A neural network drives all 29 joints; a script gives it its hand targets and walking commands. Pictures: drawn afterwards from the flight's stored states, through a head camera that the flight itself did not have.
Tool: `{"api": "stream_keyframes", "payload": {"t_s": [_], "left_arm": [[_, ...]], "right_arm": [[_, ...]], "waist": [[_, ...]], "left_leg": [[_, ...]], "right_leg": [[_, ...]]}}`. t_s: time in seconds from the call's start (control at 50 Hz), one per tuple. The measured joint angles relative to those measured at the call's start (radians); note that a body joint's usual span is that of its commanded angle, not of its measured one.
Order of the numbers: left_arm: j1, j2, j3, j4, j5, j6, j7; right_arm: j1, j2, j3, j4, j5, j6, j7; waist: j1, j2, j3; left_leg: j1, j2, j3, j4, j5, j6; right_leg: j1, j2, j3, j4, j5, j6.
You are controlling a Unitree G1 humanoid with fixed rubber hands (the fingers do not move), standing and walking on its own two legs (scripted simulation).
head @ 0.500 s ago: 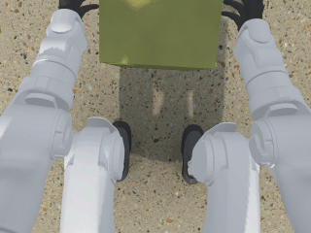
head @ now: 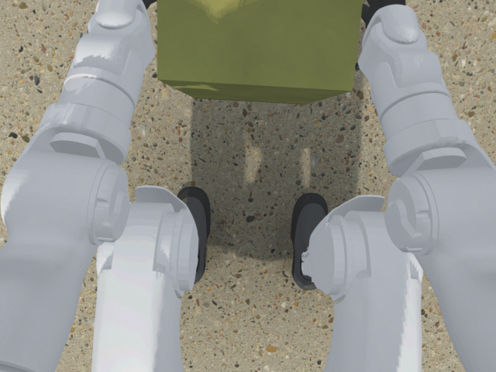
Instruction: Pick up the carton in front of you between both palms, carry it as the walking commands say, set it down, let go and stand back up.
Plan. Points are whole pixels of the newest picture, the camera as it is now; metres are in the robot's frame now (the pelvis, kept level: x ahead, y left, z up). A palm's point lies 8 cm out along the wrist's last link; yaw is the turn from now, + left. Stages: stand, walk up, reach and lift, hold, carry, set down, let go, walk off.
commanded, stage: reach and lift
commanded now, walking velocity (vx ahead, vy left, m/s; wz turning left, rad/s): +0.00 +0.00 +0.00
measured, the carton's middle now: (256, 22) +0.54 +0.01 -0.23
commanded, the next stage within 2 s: none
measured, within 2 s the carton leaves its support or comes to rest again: leaves its support in 0.04 s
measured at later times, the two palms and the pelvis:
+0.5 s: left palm out of the picture +0.49 +0.17 +0.03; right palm out of the picture +0.50 -0.13 +0.03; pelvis +0.00 -0.01 +0.10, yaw +2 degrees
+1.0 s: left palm out of the picture +0.45 +0.17 +0.18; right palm out of the picture +0.47 -0.13 +0.19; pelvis +0.04 -0.01 +0.22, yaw +2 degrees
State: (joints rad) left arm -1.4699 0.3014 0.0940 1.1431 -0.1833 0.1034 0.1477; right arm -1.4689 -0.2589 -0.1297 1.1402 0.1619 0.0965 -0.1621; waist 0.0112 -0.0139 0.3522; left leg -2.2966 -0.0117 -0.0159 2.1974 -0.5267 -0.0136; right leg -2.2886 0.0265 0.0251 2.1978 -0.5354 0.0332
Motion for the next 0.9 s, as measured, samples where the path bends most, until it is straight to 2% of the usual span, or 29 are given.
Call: {"api": "stream_keyframes", "payload": {"t_s": [0.1,0.16,0.22,0.3,0.4,0.48,0.62,0.78,0.9], "left_arm": [[0.080,-0.007,-0.038,-0.126,-0.015,0.082,0.025],[0.170,-0.058,0.031,-0.228,0.040,0.117,0.022],[0.263,-0.125,0.130,-0.280,0.120,0.152,0.003],[0.340,-0.182,0.227,-0.315,0.210,0.190,-0.027],[0.370,-0.218,0.312,-0.323,0.300,0.223,-0.079],[0.369,-0.239,0.355,-0.342,0.358,0.249,-0.101],[0.426,-0.282,0.366,-0.424,0.392,0.281,-0.113],[0.583,-0.312,0.317,-0.519,0.360,0.295,-0.113],[0.683,-0.329,0.289,-0.540,0.339,0.284,-0.106]], "right_arm": [[0.083,0.003,0.028,-0.137,0.018,0.090,-0.021],[0.194,0.041,-0.038,-0.255,-0.007,0.121,-0.015],[0.280,0.098,-0.122,-0.301,-0.080,0.156,0.011],[0.341,0.165,-0.212,-0.318,-0.187,0.188,0.037],[0.357,0.218,-0.308,-0.315,-0.307,0.216,0.068],[0.369,0.242,-0.353,-0.346,-0.360,0.239,0.086],[0.437,0.264,-0.344,-0.440,-0.363,0.282,0.098],[0.581,0.301,-0.288,-0.525,-0.337,0.298,0.092],[0.681,0.323,-0.264,-0.544,-0.320,0.282,0.087]], "waist": [[-0.011,0.002,-0.051],[-0.013,0.001,-0.122],[-0.005,0.000,-0.246],[0.004,-0.009,-0.370],[0.005,-0.005,-0.447],[-0.004,0.005,-0.475],[0.002,0.002,-0.517],[0.003,-0.003,-0.556],[0.000,-0.005,-0.584]], "left_leg": [[0.006,-0.012,-0.003,0.001,-0.004,-0.002],[0.031,-0.025,-0.009,-0.024,-0.009,-0.009],[0.041,-0.028,-0.018,-0.068,-0.011,-0.014],[0.078,-0.027,-0.022,-0.152,0.002,-0.020],[0.134,-0.035,-0.026,-0.260,0.036,-0.023],[0.170,-0.046,-0.035,-0.329,0.060,-0.027],[0.247,-0.036,-0.033,-0.420,0.063,-0.025],[0.405,-0.027,-0.030,-0.535,0.044,-0.021],[0.553,-0.028,-0.034,-0.625,0.035,-0.019]], "right_leg": [[0.013,0.013,0.010,0.003,-0.015,0.015],[0.046,0.026,0.018,-0.023,0.014,0.024],[0.057,0.036,0.019,-0.059,-0.036,0.026],[0.088,0.034,0.016,-0.140,-0.020,0.018],[0.144,0.027,0.015,-0.241,0.007,0.008],[0.183,0.036,0.015,-0.307,0.026,0.009],[0.256,0.046,0.023,-0.399,0.034,0.005],[0.411,0.046,0.029,-0.516,0.020,0.000],[0.561,0.039,0.028,-0.609,0.011,-0.005]]}}
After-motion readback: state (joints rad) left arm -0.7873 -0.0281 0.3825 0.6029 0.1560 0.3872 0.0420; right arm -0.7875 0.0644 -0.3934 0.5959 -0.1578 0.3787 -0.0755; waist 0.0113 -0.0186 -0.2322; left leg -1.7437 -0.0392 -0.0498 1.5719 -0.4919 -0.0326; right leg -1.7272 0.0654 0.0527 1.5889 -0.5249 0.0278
